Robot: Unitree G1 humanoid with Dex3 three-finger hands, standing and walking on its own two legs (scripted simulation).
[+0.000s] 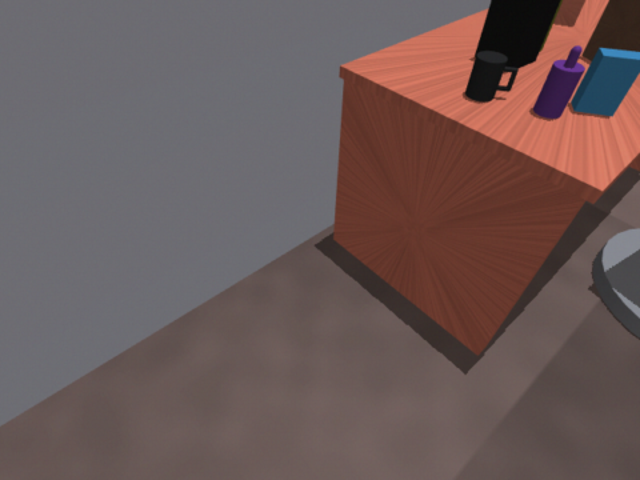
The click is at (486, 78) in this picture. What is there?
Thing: mug
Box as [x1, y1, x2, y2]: [465, 51, 517, 101]
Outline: 493,51 481,51 476,55 465,94 472,99 479,101 487,101 493,98 495,91 497,89 508,91 511,87 517,68 506,67 505,63 507,58 503,54
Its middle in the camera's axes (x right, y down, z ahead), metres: +0.46 -0.41 +1.02
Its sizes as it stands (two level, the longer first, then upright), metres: 0.109 0.075 0.102
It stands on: a support 0.75 m high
